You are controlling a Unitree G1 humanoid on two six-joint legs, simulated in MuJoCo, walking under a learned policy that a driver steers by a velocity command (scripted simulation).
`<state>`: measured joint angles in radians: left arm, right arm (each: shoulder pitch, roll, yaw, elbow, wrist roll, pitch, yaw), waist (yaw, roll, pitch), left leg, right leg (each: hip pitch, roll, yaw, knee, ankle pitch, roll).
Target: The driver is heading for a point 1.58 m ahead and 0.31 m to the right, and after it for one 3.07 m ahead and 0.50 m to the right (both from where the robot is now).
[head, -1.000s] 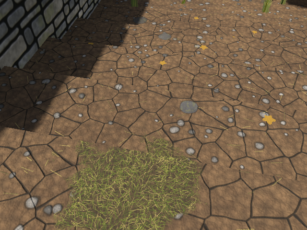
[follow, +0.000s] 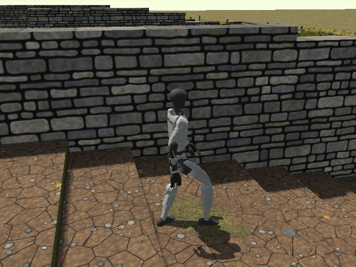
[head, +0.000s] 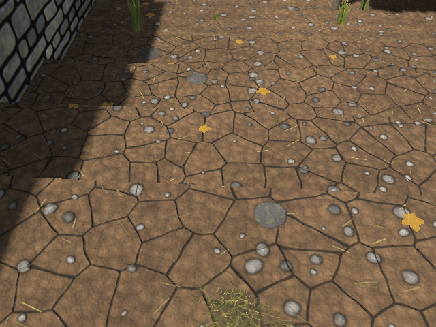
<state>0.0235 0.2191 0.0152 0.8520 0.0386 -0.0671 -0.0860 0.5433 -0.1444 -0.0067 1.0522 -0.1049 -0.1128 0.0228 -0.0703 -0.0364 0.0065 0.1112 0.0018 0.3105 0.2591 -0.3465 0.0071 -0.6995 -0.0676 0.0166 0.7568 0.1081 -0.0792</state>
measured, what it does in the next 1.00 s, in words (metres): goes down, turning right: right foot, then left foot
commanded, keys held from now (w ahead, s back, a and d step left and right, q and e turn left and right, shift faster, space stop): w+e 0.38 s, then w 0.56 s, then w+q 0.06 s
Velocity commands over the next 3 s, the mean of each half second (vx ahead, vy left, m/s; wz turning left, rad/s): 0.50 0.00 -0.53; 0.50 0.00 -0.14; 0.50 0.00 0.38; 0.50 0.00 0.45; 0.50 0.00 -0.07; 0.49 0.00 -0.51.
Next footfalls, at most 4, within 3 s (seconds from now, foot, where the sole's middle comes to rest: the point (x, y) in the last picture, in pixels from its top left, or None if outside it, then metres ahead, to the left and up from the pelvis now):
0.16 right None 0.26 -0.15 -0.77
0.54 left None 0.41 0.01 -0.77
0.94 right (316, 313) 0.63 -0.37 -0.96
1.52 left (261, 224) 1.02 -0.23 -0.96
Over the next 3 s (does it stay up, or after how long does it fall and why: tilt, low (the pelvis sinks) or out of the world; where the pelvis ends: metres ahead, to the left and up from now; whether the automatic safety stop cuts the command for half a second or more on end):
stays up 1.71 -0.28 -0.37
